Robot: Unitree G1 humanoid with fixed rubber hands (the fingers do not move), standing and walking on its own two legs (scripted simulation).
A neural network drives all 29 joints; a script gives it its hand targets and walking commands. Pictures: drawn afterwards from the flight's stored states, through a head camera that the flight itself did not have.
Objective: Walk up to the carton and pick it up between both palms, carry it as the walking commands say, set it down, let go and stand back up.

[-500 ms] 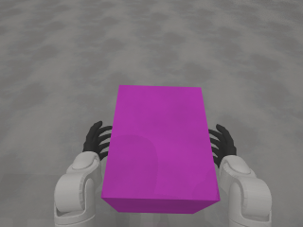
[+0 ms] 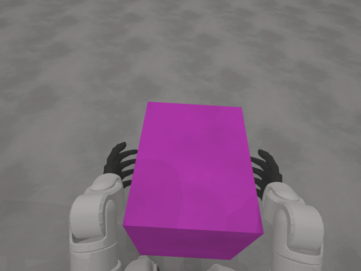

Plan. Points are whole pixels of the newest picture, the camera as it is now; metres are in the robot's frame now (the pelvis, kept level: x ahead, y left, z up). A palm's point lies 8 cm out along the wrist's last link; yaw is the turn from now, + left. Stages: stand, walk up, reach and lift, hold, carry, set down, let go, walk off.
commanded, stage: carry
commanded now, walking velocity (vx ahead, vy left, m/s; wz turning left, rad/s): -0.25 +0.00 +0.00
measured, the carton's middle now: (189, 182) +0.31 -0.01 +0.03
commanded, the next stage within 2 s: none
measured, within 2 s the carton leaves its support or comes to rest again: neither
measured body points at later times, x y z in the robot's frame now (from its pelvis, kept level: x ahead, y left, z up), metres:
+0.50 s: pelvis -0.12 +0.02 +0.03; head -0.13 +0.00 +0.48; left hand +0.16 +0.15 +0.13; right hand +0.13 -0.16 +0.11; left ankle -0.15 +0.18 -0.65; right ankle -0.07 -0.04 -0.71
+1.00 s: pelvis -0.32 +0.03 +0.02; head -0.32 +0.02 +0.47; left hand -0.05 +0.18 +0.12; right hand -0.06 -0.13 +0.10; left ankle -0.26 +0.16 -0.69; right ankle -0.28 -0.08 -0.71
